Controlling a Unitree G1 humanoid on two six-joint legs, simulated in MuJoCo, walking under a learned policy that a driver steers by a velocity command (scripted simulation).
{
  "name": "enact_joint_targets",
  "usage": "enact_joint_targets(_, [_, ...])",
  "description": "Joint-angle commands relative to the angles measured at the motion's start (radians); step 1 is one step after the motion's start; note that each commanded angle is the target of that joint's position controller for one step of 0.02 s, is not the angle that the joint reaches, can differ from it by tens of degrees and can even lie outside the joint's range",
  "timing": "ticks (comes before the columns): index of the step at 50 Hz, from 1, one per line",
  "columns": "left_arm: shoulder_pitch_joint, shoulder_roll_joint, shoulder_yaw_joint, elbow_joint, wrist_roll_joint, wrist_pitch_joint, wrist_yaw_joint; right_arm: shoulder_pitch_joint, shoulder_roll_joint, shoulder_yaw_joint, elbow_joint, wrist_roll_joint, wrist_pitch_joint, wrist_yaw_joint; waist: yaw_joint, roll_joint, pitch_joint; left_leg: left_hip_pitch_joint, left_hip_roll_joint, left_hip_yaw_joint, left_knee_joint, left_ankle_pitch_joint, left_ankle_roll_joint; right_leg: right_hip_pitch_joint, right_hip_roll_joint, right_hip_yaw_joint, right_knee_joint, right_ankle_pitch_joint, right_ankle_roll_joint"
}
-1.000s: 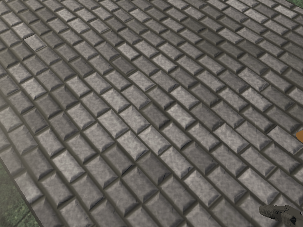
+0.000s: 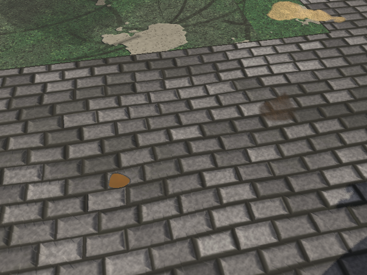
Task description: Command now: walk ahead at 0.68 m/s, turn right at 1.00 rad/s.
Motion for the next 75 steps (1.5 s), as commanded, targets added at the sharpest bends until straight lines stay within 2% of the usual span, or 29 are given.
enact_joint_targets(1, [-0.140, 0.046, 0.001, -0.125, -0.008, -0.027, -0.005, -0.013, -0.162, -0.037, -0.052, -0.010, -0.022, 0.003, -0.023, 0.156, 0.104, 0.107, 0.280, -0.213, -0.231, -0.301, 0.143, -0.251, -0.055, 0.022, -0.020, 0.043, 0.020])
enact_joint_targets(11, [-0.195, 0.005, -0.032, -0.125, -0.021, -0.032, -0.054, -0.021, -0.227, -0.064, 0.002, 0.011, 0.002, 0.036, 0.026, 0.096, 0.212, 0.186, 0.283, 0.149, -0.230, 0.065, 0.095, -0.053, -0.077, -0.124, -0.360, -0.032, -0.125])
enact_joint_targets(13, [0.009, 0.089, 0.016, -0.057, -0.019, -0.036, -0.048, -0.060, -0.275, -0.075, -0.004, 0.028, 0.023, 0.043, 0.144, 0.106, 0.082, 0.144, 0.249, 0.219, 0.138, 0.860, 0.074, 0.313, 0.096, -0.259, -0.435, -0.058, -0.164])
enact_joint_targets(14, [0.246, 0.185, 0.071, 0.012, -0.016, -0.034, -0.035, -0.066, -0.262, -0.067, -0.016, 0.043, 0.021, 0.044, 0.262, 0.045, -0.059, 0.006, 0.213, 0.226, 0.474, 0.966, 0.029, 0.689, 0.189, -0.251, -0.548, 0.074, -0.212])
enact_joint_targets(15, [0.284, 0.267, 0.088, 0.054, -0.026, -0.021, -0.018, 0.005, -0.074, -0.013, -0.035, -0.005, 0.001, 0.041, 0.181, -0.241, -0.009, -0.368, 0.110, 0.156, 0.841, -0.093, -0.057, 0.917, 0.062, 0.050, -0.622, 0.237, -0.247])
enact_joint_targets(16, [0.212, 0.388, 0.093, -0.034, -0.006, -0.035, -0.024, 0.068, -0.025, 0.016, -0.121, -0.012, -0.040, 0.043, 0.058, -0.459, -0.292, -0.629, -0.085, -0.087, 1.205, -0.440, -0.087, 1.111, -0.179, 0.758, -0.851, 0.020, -0.481])
enact_joint_targets(17, [0.208, 0.280, 0.064, -0.071, 0.008, -0.064, -0.048, -0.098, -0.172, -0.006, -0.141, 0.029, -0.071, 0.036, 0.166, -0.183, -0.351, -0.664, -0.035, -0.237, 1.209, -0.309, -0.056, 1.099, -0.223, 0.810, -0.985, 0.048, -0.433])
enact_joint_targets(18, [0.188, 0.255, 0.058, -0.047, 0.015, -0.085, -0.052, -0.195, -0.180, -0.008, -0.176, 0.060, -0.083, 0.028, 0.142, -0.132, -0.193, -0.738, -0.029, -0.198, 1.158, -0.207, -0.038, 0.992, -0.225, 0.738, -0.994, 0.113, -0.420])
enact_joint_targets(19, [0.129, 0.223, 0.050, -0.044, 0.012, -0.097, -0.047, -0.197, -0.153, 0.001, -0.151, 0.034, -0.086, 0.011, 0.101, -0.033, -0.091, -0.702, 0.018, -0.211, 1.077, -0.141, -0.027, 0.825, -0.182, 0.616, -0.955, 0.226, -0.382])
enact_joint_targets(21, [0.011, 0.160, 0.028, -0.071, 0.027, -0.090, -0.025, -0.130, -0.172, -0.010, -0.109, 0.010, -0.058, 0.013, 0.016, -0.035, -0.042, -0.531, 0.066, -0.234, 0.971, -0.075, -0.029, 0.584, -0.110, 0.417, -0.924, 0.424, -0.348])
enact_joint_targets(25, [-0.012, 0.144, 0.027, -0.050, 0.013, -0.074, 0.022, -0.202, -0.104, 0.009, -0.107, -0.024, -0.016, 0.024, 0.005, 0.004, -0.013, -0.467, 0.001, -0.162, 0.707, 0.039, -0.065, 0.450, 0.000, 0.246, -0.904, 0.728, -0.300])
enact_joint_targets(28, [-0.019, 0.107, 0.014, -0.031, 0.006, -0.042, 0.056, -0.245, -0.051, 0.034, -0.093, -0.015, -0.020, 0.042, 0.034, -0.033, -0.046, -0.406, -0.061, -0.105, 0.413, 0.259, -0.078, 0.451, 0.069, 0.138, -0.858, 0.704, -0.225])
enact_joint_targets(31, [0.075, 0.076, -0.003, 0.037, 0.015, -0.046, 0.068, -0.336, -0.038, 0.043, -0.100, -0.005, -0.044, 0.075, 0.115, -0.061, -0.053, -0.326, -0.061, -0.093, 0.242, 0.512, -0.049, 0.498, 0.026, 0.159, -0.890, 0.572, -0.178])
enact_joint_targets(36, [0.004, 0.063, -0.013, 0.076, 0.050, -0.065, 0.049, -0.153, -0.124, 0.002, -0.044, -0.003, -0.064, 0.094, 0.024, -0.089, -0.029, -0.246, -0.093, -0.073, 0.135, 0.388, 0.059, 0.643, -0.015, 0.140, -0.680, 0.758, -0.165])
enact_joint_targets(37, [-0.017, 0.067, -0.012, 0.062, 0.051, -0.061, 0.053, -0.063, -0.152, -0.011, -0.029, -0.003, -0.066, 0.094, -0.020, -0.057, -0.065, -0.123, -0.074, -0.110, 0.110, 0.536, 0.083, 0.607, 0.040, 0.101, -0.510, 0.712, -0.131])
enact_joint_targets(38, [0.050, 0.062, -0.013, 0.034, 0.066, -0.059, 0.056, -0.030, -0.224, -0.028, -0.049, -0.017, -0.065, 0.090, 0.012, 0.126, -0.159, 0.123, 0.096, -0.385, 0.163, 0.819, 0.221, 0.398, 0.154, 0.077, -0.167, 0.290, -0.051])
enact_joint_targets(39, [0.143, 0.042, -0.022, 0.029, 0.067, -0.053, 0.046, -0.051, -0.218, -0.022, -0.069, -0.017, -0.047, 0.085, 0.064, 0.304, -0.240, 0.303, 0.281, -0.796, 0.050, 0.779, 0.406, 0.144, 0.289, 0.083, 0.121, -0.387, 0.031])
enact_joint_targets(40, [0.129, 0.104, -0.015, 0.029, 0.045, -0.052, 0.031, -0.100, -0.185, -0.019, -0.105, 0.007, -0.029, 0.076, 0.056, 0.199, -0.252, 0.271, 0.283, -0.877, -0.024, 0.394, 0.394, 0.087, 0.226, 0.182, 0.181, -0.339, 0.008])
enact_joint_targets(43, [-0.087, 0.070, -0.023, -0.029, 0.052, -0.026, 0.025, -0.145, -0.131, -0.005, -0.144, 0.028, 0.016, 0.038, 0.044, -0.007, -0.037, -0.058, 0.156, -0.710, -0.102, -0.058, 0.277, 0.077, 0.151, 0.159, 0.035, -0.205, -0.015])
enact_joint_targets(48, [-0.098, -0.001, -0.035, 0.004, 0.043, -0.046, 0.030, -0.120, -0.172, -0.037, -0.159, 0.023, 0.063, 0.010, 0.048, 0.109, -0.058, -0.134, 0.032, -0.590, -0.077, 0.092, 0.219, 0.250, 0.178, 0.107, -0.416, -0.174, 0.008])
enact_joint_targets(57, [-0.090, 0.046, 0.006, 0.066, 0.018, -0.084, 0.013, -0.134, -0.157, -0.055, -0.198, 0.046, 0.115, -0.009, 0.057, 0.184, -0.067, -0.171, -0.044, -0.674, 0.037, -0.053, 0.105, 0.524, 0.142, 0.132, -0.919, 0.101, -0.028])
enact_joint_targets(58, [-0.088, 0.094, 0.019, 0.062, 0.029, -0.081, 0.019, -0.086, -0.109, -0.040, -0.195, 0.043, 0.116, -0.006, 0.035, 0.080, -0.104, -0.251, -0.107, -0.598, 0.178, -0.252, 0.065, 0.640, -0.022, 0.256, -0.975, 0.074, -0.092])
enact_joint_targets(59, [-0.129, 0.160, 0.028, 0.052, 0.062, -0.066, 0.026, -0.065, -0.081, -0.033, -0.216, 0.046, 0.111, 0.000, -0.006, -0.191, -0.067, -0.432, -0.235, -0.366, 0.407, -0.354, 0.014, 0.654, -0.210, 0.487, -1.012, 0.095, -0.227])
enact_joint_targets(60, [-0.165, 0.115, 0.021, 0.035, 0.091, -0.068, 0.025, -0.046, -0.166, -0.056, -0.210, 0.033, 0.098, 0.010, -0.010, -0.207, -0.039, -0.480, -0.154, -0.333, 0.623, -0.314, -0.026, 0.582, -0.282, 0.542, -1.012, 0.131, -0.285])
enact_joint_targets(61, [-0.209, 0.060, 0.006, 0.016, 0.079, -0.066, 0.032, -0.033, -0.210, -0.069, -0.185, 0.036, 0.098, 0.015, -0.015, -0.139, -0.019, -0.481, -0.117, -0.303, 0.712, -0.248, -0.047, 0.559, -0.242, 0.436, -0.993, 0.135, -0.269])
enact_joint_targets(63, [-0.236, 0.031, -0.004, 0.010, 0.046, -0.057, 0.048, -0.006, -0.175, -0.063, -0.156, 0.031, 0.114, 0.012, -0.007, -0.081, 0.011, -0.518, -0.087, -0.267, 0.838, -0.141, -0.078, 0.566, -0.148, 0.281, -0.965, 0.135, -0.222])
enact_joint_targets(67, [-0.156, 0.051, -0.004, 0.029, 0.056, -0.041, 0.057, -0.107, -0.123, -0.034, -0.213, 0.046, 0.113, 0.025, 0.067, -0.101, 0.034, -0.600, -0.004, -0.160, 0.827, -0.076, -0.125, 0.646, -0.137, 0.135, -0.970, 0.310, -0.264])
enact_joint_targets(71, [-0.030, 0.123, 0.022, 0.057, 0.034, -0.058, 0.042, -0.172, -0.131, -0.025, -0.256, 0.048, 0.096, 0.043, 0.138, -0.132, -0.004, -0.699, 0.063, -0.141, 0.758, -0.064, -0.109, 0.791, -0.226, 0.206, -1.094, -0.214, -0.260])
enact_joint_targets(75, [-0.006, 0.136, 0.032, 0.073, 0.029, -0.090, 0.028, -0.205, -0.113, -0.019, -0.268, 0.047, 0.076, 0.054, 0.142, -0.103, 0.043, -0.742, 0.094, -0.137, 0.699, -0.024, -0.073, 0.826, -0.259, 0.149, -1.149, -0.298, -0.231])
Velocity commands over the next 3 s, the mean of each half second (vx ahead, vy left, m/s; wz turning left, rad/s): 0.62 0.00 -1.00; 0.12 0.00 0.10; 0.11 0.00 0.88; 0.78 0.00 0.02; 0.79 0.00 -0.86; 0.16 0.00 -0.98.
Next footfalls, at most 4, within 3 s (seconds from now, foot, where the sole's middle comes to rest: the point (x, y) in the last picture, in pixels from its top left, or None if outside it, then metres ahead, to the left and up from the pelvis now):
0.30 right None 0.27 -0.25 -0.78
0.72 left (258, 256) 0.60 -0.28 -0.78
1.16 right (316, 272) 0.53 -0.48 -0.78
1.76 left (213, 239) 0.67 -0.12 -0.78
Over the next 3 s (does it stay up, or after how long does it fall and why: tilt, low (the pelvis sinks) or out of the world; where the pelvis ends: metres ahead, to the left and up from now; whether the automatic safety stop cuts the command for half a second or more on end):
stays up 1.29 -0.20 -0.01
